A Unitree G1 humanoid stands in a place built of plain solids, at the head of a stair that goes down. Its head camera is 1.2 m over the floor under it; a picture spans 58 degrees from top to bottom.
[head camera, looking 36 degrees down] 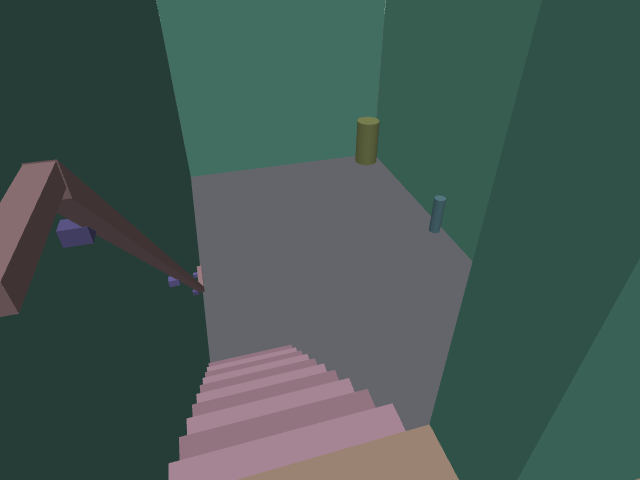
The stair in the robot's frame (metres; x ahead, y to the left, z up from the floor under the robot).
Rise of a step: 0.21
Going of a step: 0.22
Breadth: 0.79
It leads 16 degrees to the left of straight ahead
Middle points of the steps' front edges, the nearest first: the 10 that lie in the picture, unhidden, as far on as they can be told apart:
0.61 0.05 0.00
0.82 0.11 -0.21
1.02 0.17 -0.42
1.23 0.23 -0.62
1.44 0.29 -0.83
1.64 0.35 -1.03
1.85 0.41 -1.24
2.06 0.47 -1.45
2.26 0.53 -1.66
2.47 0.59 -1.86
